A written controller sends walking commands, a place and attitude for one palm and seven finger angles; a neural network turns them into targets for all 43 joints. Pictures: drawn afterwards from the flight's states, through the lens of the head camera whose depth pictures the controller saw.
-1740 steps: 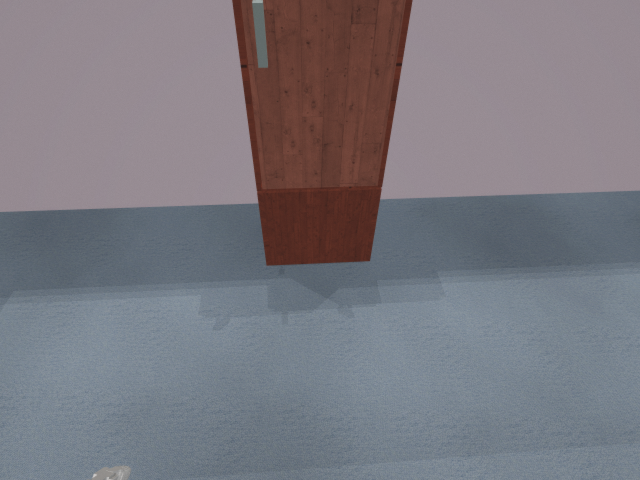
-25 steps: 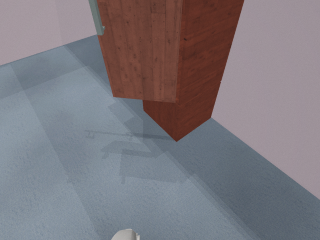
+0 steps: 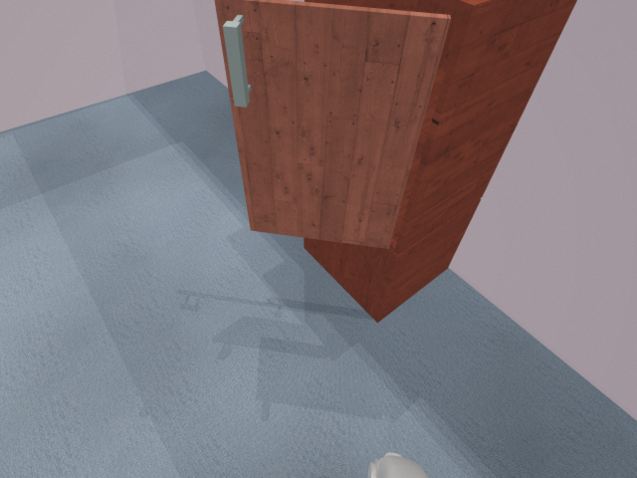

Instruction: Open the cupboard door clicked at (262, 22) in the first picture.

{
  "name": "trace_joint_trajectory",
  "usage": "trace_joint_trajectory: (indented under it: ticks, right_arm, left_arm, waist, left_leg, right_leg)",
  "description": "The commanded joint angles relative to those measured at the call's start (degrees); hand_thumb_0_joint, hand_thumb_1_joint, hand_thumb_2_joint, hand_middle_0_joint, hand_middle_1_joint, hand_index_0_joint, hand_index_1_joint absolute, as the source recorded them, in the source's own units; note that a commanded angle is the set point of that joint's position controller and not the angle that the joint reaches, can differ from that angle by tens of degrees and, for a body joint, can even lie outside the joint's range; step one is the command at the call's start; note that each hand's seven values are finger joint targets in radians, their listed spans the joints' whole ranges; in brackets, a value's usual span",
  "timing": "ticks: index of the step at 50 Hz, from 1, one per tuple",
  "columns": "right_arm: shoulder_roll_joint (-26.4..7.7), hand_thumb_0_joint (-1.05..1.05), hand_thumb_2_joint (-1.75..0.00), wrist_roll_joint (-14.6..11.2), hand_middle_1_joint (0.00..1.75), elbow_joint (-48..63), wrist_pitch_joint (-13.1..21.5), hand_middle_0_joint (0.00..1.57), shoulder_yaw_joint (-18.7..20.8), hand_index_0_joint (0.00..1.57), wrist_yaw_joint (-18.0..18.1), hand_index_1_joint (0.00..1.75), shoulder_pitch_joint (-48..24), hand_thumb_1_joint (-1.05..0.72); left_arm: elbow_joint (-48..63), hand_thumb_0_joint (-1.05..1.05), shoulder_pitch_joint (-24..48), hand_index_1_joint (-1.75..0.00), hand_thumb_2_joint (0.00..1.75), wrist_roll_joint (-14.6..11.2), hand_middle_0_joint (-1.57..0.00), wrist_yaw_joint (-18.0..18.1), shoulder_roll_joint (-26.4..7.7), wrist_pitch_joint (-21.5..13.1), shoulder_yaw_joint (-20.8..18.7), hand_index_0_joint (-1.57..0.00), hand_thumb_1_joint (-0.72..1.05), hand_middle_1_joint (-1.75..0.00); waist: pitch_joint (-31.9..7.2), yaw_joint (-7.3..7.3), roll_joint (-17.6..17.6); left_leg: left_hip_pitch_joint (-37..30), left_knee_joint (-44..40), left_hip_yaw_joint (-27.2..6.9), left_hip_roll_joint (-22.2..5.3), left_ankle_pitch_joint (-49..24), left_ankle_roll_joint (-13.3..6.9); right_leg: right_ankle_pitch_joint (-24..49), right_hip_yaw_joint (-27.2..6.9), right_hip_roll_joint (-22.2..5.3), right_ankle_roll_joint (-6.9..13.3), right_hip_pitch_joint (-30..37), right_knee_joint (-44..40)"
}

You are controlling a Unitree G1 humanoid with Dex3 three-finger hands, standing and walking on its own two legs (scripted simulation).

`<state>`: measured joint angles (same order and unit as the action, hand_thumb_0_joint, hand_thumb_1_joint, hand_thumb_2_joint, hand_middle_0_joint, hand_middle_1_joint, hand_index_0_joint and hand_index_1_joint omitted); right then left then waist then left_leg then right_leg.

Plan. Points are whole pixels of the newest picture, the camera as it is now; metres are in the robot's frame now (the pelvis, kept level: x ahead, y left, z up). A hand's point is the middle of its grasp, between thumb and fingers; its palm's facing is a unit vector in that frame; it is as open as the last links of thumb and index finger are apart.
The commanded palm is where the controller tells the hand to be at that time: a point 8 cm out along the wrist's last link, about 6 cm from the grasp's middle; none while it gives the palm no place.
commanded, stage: take the last steps up to it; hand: left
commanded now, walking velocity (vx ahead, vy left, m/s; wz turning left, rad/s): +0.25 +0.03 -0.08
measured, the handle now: (240, 61) +0.75 +0.20 +0.15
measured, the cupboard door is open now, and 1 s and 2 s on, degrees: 43 43 43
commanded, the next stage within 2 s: come to a stop and stand still in 0.20 s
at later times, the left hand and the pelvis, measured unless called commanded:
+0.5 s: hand (216, 414) +0.24 +0.18 -0.17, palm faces +0.01 -0.98 -0.22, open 7.1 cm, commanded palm none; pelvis +0.16 -0.01 +0.00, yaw -2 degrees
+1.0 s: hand (192, 429) +0.22 +0.21 -0.18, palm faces -0.06 -0.97 -0.21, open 7.4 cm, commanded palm none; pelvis +0.16 +0.01 +0.00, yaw -6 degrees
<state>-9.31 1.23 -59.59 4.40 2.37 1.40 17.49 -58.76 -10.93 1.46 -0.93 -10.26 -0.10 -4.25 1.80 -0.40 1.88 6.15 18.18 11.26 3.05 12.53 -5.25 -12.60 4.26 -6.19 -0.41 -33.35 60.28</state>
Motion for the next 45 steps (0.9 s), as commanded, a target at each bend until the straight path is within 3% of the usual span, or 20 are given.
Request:
trace_joint_trajectory:
  ticks: [1,8,10,11,12,13,14,15,16,18,20,24,27,28,30,31,32,35,38,45]
  right_arm:
    - [-5.9,0.0,-0.9,0.3,0.3,-0.5,0.5,0.2,0.6,0.2,0.0,0.3,7.0,-0.9]
    - [-5.8,0.0,-0.9,0.9,0.3,-4.3,-0.2,0.2,-0.3,0.2,0.3,0.3,12.2,-0.9]
    - [-6.0,0.0,-0.9,0.6,0.3,-4.9,-0.5,0.2,-0.6,0.2,0.3,0.3,11.9,-0.9]
    - [-6.4,0.0,-0.9,0.2,0.3,-4.8,-0.5,0.2,-0.6,0.2,0.4,0.3,10.6,-0.9]
    - [-6.2,0.0,-0.9,-0.5,0.3,-4.0,-0.3,0.2,-0.6,0.2,0.3,0.3,8.8,-0.9]
    - [-4.7,0.0,-0.9,-1.2,0.3,-2.5,-0.2,0.2,-0.3,0.2,0.0,0.3,9.7,-0.9]
    - [-5.0,0.0,-0.9,-1.5,0.3,-1.9,-0.8,0.2,-0.2,0.2,0.0,0.3,9.1,-0.9]
    - [-5.1,0.0,-0.9,-1.1,0.3,-0.7,-1.6,0.2,0.2,0.2,-0.1,0.3,5.7,-0.9]
    - [-2.6,0.0,-0.9,-1.0,0.3,-0.6,-2.1,0.2,-0.1,0.2,-0.1,0.3,2.1,-0.9]
    - [0.1,0.0,-0.9,-0.8,0.3,-2.1,-3.8,0.2,-0.9,0.2,0.1,0.3,5.6,-0.9]
    - [1.7,0.0,-0.9,-1.3,0.3,-3.4,-4.8,0.2,-1.0,0.2,-0.1,0.3,7.9,-0.9]
    - [-0.2,0.0,-0.9,-0.9,0.3,-1.6,-6.1,0.2,0.2,0.2,-0.3,0.3,4.7,-0.9]
    - [-2.4,0.0,-0.9,-0.6,0.3,-0.2,-6.2,0.2,1.1,0.2,-0.2,0.3,2.9,-0.9]
    - [-3.8,0.0,-0.9,-0.4,0.3,-0.1,-5.9,0.2,1.5,0.2,-0.2,0.3,3.0,-0.9]
    - [-10.5,0.0,-0.9,0.2,0.3,2.0,-5.0,0.2,2.3,0.2,0.4,0.3,1.5,-0.9]
    - [-11.7,0.0,-0.9,0.6,0.3,2.9,-5.1,0.2,2.4,0.2,0.8,0.3,0.4,-0.9]
    - [-11.5,0.0,-0.9,0.6,0.3,3.5,-5.0,0.2,2.2,0.2,1.3,0.3,-1.5,-0.9]
    - [-9.8,0.0,-0.9,0.6,0.3,4.9,-4.7,0.2,1.5,0.2,2.2,0.3,-5.2,-0.9]
    - [-11.0,0.0,-0.9,0.3,0.3,4.8,-4.5,0.2,1.9,0.2,2.5,0.3,-3.7,-0.9]
    - [-12.3,0.0,-0.9,0.5,0.3,4.0,-4.7,0.2,2.9,0.2,1.9,0.3,-3.0,-0.9]
  left_arm:
    - [4.0,0.0,1.9,-0.3,0.9,0.1,-0.2,-0.1,-1.7,-0.6,0.3,-0.2,0.9,-0.3]
    - [6.7,0.0,8.2,-0.3,0.9,-0.1,-0.2,0.2,-1.2,-1.2,1.3,-0.2,0.9,-0.3]
    - [5.5,0.0,3.7,-0.3,0.9,-0.1,-0.2,0.3,-2.3,-1.7,1.1,-0.2,0.9,-0.3]
    - [3.7,0.0,-2.3,-0.3,0.9,-0.1,-0.2,0.5,-3.1,-2.1,0.7,-0.2,0.9,-0.3]
    - [1.4,0.0,-9.9,-0.3,0.9,0.0,-0.2,0.8,-5.8,-2.6,-0.3,-0.2,0.9,-0.3]
    - [-0.4,0.0,-17.3,-0.3,0.9,0.1,-0.2,1.3,-11.0,-3.2,-1.7,-0.2,0.9,-0.3]
    - [-0.6,0.0,-17.5,-0.3,0.9,-1.2,-0.2,1.5,-13.1,-3.1,-1.8,-0.2,0.9,-0.3]
    - [0.7,0.0,-12.4,-0.3,0.9,-1.5,-0.2,2.3,-11.4,-2.5,-1.7,-0.2,0.9,-0.3]
    - [1.8,0.0,-7.6,-0.3,0.9,-1.2,-0.2,2.7,-8.0,-2.4,-0.8,-0.2,0.9,-0.3]
    - [2.6,0.0,-2.3,-0.3,0.9,-1.0,-0.2,2.8,-4.2,-2.8,1.0,-0.2,0.9,-0.3]
    - [2.6,0.0,-0.6,-0.3,0.9,-0.6,-0.2,3.1,-4.8,-2.8,1.0,-0.2,0.9,-0.3]
    - [2.2,0.0,-1.8,-0.3,0.9,-0.4,-0.2,3.2,-7.2,-1.4,-0.3,-0.2,0.9,-0.3]
    - [2.4,0.0,-0.7,-0.3,0.9,-0.4,-0.2,3.0,-8.1,-0.1,-0.6,-0.2,0.9,-0.3]
    - [2.5,0.0,-0.8,-0.3,0.9,-0.5,-0.2,3.0,-7.3,0.3,-0.5,-0.2,0.9,-0.3]
    - [2.9,0.0,-5.2,-0.3,0.9,-1.2,-0.2,3.0,-3.1,1.3,0.5,-0.2,0.9,-0.3]
    - [3.0,0.0,-5.6,-0.3,0.9,-1.2,-0.2,3.3,-3.5,1.7,0.5,-0.2,0.9,-0.3]
    - [2.7,0.0,-5.0,-0.3,0.9,-1.0,-0.2,3.2,-4.0,2.4,0.3,-0.2,0.9,-0.3]
    - [1.6,0.0,-5.5,-0.3,0.9,-0.4,-0.2,2.7,-5.1,2.8,-0.4,-0.2,0.9,-0.3]
    - [2.2,0.0,-5.5,-0.3,0.9,-0.5,-0.2,2.4,-5.7,3.3,-0.7,-0.2,0.9,-0.3]
    - [4.4,0.0,-3.6,-0.3,0.9,-0.1,-0.2,1.2,-4.9,3.6,-0.1,-0.2,0.9,-0.3]
  waist:
    - [3.0,0.56,-3.7]
    - [4.1,2.47,-5.2]
    - [2.0,0.42,-5.1]
    - [-0.3,-2.55,-5.1]
    - [-4.1,-5.72,-2.5]
    - [-9.8,-7.29,7.9]
    - [-10.2,-6.08,8.8]
    - [-3.2,-4.67,2.4]
    - [2.2,-3.12,0.7]
    - [1.5,1.3,3.7]
    - [-2.4,2.39,4.9]
    - [-4.6,1.3,4.1]
    - [-1.9,2.12,7.9]
    - [-1.9,2.32,5.5]
    - [-4.3,0.8,-14.6]
    - [-4.3,1.56,-14.3]
    - [-3.4,1.52,-12.9]
    - [-1.6,0.31,-11.3]
    - [-5.9,1.2,-6.8]
    - [-6.6,2.85,-12.0]
  left_leg:
    - [-4.1,-9.8,-11.9,-18.9,-17.6,-4.8]
    - [-7.2,-2.5,-8.1,-18.2,-34.4,-2.7]
    - [-6.0,4.5,-6.5,-16.9,-41.8,-1.2]
    - [-2.9,10.9,-5.2,-15.4,-42.4,0.4]
    - [6.3,20.5,-3.8,-12.8,-36.0,2.4]
    - [20.4,36.4,-0.4,-4.9,-9.6,5.3]
    - [25.0,52.1,-5.1,-2.9,22.7,5.9]
    - [27.0,52.9,-11.3,-6.2,20.8,5.2]
    - [26.7,49.4,-11.7,-7.9,16.8,5.7]
    - [17.3,40.4,-11.2,-8.8,13.0,7.2]
    - [11.6,31.0,-8.9,-7.0,11.1,7.9]
    - [11.8,23.6,-7.5,-4.6,6.2,8.5]
    - [7.4,14.3,-7.8,-4.3,-0.9,8.1]
    - [4.0,10.2,-9.5,-6.5,-7.9,7.0]
    - [4.8,3.0,-26.2,-23.3,-30.4,-2.6]
    - [7.2,0.7,-27.4,-25.7,-30.1,-6.5]
    - [10.0,-0.5,-26.9,-25.2,-25.2,-6.8]
    - [8.8,1.9,-22.0,-22.3,-28.6,-5.9]
    - [2.1,2.2,-20.6,-22.1,-29.6,-5.4]
    - [0.0,-0.7,-20.8,-22.2,-13.0,-4.3]
  right_leg:
    - [2.9,-1.9,-1.4,0.1,-4.0,-8.2]
    - [0.0,1.8,2.5,2.9,3.7,-20.7]
    - [0.0,3.6,5.3,3.9,12.6,-25.3]
    - [3.9,3.6,5.9,4.4,21.5,-29.0]
    - [12.0,-1.2,2.6,6.4,35.4,-29.6]
    - [23.3,-21.3,-12.3,13.4,48.5,-32.8]
    - [23.8,-31.2,-22.1,19.6,45.6,-41.0]
    - [14.6,-27.5,-20.6,19.1,36.7,-44.5]
    - [20.2,-21.6,-17.0,15.9,28.4,-45.3]
    - [34.1,-9.1,-11.9,11.4,19.3,-44.7]
    - [37.7,-4.6,-8.8,10.0,19.1,-42.5]
    - [32.3,-5.8,-8.8,9.6,21.9,-39.0]
    - [22.2,-5.8,-7.6,6.9,17.7,-35.8]
    - [16.7,-5.0,-6.1,5.0,15.1,-32.9]
    - [-14.3,1.1,3.3,-0.6,12.5,-19.4]
    - [-23.5,-1.9,5.0,-0.3,13.6,-8.6]
    - [-23.4,-4.4,5.2,0.0,13.0,-1.3]
    - [-17.3,-6.9,4.9,-0.5,7.9,5.7]
    - [-14.2,-7.1,5.1,-1.9,5.3,6.8]
    - [-16.5,-3.9,3.9,-2.0,8.9,-8.7]
